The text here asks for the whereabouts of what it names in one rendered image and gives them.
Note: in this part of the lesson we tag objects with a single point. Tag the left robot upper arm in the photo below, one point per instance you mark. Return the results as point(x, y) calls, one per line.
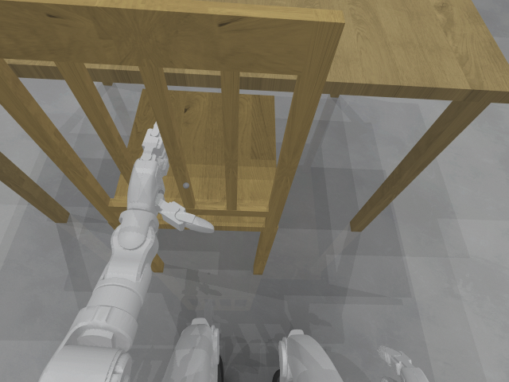
point(83, 363)

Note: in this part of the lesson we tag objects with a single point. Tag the table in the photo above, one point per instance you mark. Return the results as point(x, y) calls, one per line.
point(415, 49)

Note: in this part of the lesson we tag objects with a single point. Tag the robot left hand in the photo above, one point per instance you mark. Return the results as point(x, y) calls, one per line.
point(146, 181)

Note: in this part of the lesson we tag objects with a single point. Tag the robot left forearm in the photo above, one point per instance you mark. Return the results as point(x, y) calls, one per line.
point(109, 319)

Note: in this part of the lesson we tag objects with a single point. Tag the chair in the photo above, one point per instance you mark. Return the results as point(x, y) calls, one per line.
point(222, 144)

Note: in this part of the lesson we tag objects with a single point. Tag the robot thigh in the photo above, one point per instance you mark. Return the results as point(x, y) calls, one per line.
point(302, 359)
point(196, 351)

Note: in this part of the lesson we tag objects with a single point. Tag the robot right hand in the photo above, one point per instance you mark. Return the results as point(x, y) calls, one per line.
point(401, 365)

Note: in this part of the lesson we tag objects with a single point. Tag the left robot thigh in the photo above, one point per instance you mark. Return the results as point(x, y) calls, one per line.
point(196, 351)

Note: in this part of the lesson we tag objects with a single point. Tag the right robot thigh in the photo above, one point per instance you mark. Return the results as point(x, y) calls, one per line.
point(302, 359)

